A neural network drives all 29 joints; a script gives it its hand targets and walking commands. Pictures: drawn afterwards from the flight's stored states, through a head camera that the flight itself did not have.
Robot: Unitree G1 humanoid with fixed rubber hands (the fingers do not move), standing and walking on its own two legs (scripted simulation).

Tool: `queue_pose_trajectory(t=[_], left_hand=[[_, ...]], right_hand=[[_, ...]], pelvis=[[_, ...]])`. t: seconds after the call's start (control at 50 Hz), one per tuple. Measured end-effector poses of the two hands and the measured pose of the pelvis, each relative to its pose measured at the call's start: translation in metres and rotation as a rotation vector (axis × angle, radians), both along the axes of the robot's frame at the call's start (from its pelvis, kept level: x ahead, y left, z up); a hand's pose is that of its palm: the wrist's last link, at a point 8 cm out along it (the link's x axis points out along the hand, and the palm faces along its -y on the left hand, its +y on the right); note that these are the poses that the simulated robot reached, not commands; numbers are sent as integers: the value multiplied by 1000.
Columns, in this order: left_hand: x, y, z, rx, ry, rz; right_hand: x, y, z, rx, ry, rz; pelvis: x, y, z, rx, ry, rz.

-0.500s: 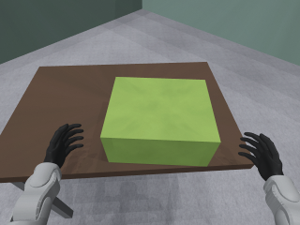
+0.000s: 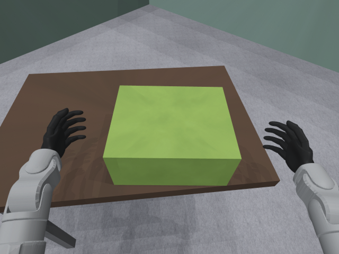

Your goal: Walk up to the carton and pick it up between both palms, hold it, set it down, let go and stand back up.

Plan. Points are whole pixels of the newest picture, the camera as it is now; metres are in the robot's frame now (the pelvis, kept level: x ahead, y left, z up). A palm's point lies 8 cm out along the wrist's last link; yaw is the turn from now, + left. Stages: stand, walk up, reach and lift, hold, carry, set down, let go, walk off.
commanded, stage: reach and lift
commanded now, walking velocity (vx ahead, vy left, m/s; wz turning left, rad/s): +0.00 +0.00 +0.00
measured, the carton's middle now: (171, 133) +0.44 +0.01 -0.01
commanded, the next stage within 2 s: none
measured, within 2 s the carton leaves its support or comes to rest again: neither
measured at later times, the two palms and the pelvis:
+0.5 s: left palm (54, 109) +0.38 +0.27 +0.15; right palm (297, 117) +0.38 -0.27 +0.15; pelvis -0.01 +0.00 +0.00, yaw +1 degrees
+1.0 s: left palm (63, 102) +0.41 +0.27 +0.14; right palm (284, 105) +0.42 -0.25 +0.14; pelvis -0.02 +0.00 -0.01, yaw +2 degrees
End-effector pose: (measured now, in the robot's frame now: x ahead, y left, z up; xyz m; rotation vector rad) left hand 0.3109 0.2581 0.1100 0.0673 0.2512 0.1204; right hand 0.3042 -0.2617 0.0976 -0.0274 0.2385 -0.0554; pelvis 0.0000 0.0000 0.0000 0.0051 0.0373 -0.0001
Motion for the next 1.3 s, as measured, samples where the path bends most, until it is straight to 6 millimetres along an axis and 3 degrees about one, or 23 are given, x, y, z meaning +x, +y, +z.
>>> queue_pose_trajectory(t=[0.24,0.5,0.84,0.96,1.16,1.3], left_hand=[[30,5,13,-20,11,10],[65,9,42,-26,8,27],[101,8,63,-12,26,33],[105,8,42,-2,41,24],[86,4,-31,3,69,27],[92,1,-42,1,31,38]], right_hand=[[34,-4,21,-7,10,-3],[75,-4,48,3,16,-22],[117,4,75,8,16,-40],[120,7,58,-7,31,-47],[108,19,-15,-14,47,-40],[115,25,-33,-12,30,-44]], pelvis=[[-5,1,-1,-5,41,4],[-11,2,-3,-13,82,15],[-17,2,-6,-23,147,31],[-17,2,-6,-25,153,34],[-16,5,-10,-33,209,30],[-20,6,-16,-37,281,25]])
